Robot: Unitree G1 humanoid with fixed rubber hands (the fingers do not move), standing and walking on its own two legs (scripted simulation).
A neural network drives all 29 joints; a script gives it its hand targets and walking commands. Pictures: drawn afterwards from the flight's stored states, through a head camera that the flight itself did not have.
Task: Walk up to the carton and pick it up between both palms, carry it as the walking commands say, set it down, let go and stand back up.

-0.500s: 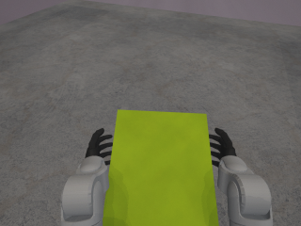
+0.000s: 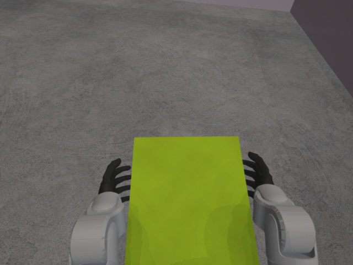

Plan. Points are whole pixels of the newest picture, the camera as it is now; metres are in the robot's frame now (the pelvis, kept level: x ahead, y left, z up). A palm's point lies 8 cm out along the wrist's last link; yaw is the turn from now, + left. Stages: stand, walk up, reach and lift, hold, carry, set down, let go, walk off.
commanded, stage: carry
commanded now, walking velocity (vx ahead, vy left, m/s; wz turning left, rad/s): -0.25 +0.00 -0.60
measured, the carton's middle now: (186, 207) +0.27 +0.01 +0.00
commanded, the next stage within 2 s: none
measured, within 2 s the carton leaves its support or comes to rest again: neither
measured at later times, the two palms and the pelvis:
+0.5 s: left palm out of the picture +0.11 +0.01 +0.08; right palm out of the picture +0.00 -0.26 +0.08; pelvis -0.18 -0.02 +0.00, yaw -20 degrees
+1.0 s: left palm out of the picture -0.04 +0.04 +0.10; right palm out of the picture -0.21 -0.20 +0.11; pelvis -0.33 +0.06 +0.00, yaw -37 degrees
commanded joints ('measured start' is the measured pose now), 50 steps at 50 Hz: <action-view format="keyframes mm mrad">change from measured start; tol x32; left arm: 1 -517 -962 -648 -138 -412 -47 -266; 50 -358 -873 -581 -60 -379 -6 -233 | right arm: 1 -361 968 521 -119 347 -11 251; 50 -232 851 493 -102 331 11 221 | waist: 1 -12 162 -169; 12 -33 337 -286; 16 -24 -353 -245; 50 -45 345 -265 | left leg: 1 -39 333 -88 -276 156 103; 12 216 367 -34 -22 607 65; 16 -416 146 60 397 -414 -134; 20 -370 103 -121 743 -123 -93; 34 184 -39 2 -180 -144 -23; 37 115 524 -435 -323 10 208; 50 225 367 -37 -40 635 89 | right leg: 1 54 -46 -11 527 -18 -19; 11 246 -43 -176 -193 -132 -10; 17 591 -442 317 -432 922 -197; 22 493 -269 145 -476 378 -146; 34 404 -200 263 -606 223 -36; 37 -6 7 -56 117 -204 13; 41 68 -49 -45 507 -25 -22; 50 236 -40 -181 -180 -130 -21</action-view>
